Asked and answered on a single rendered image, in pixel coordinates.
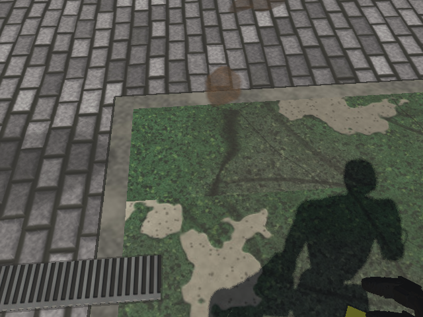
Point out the right robot hand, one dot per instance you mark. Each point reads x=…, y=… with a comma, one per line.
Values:
x=402, y=290

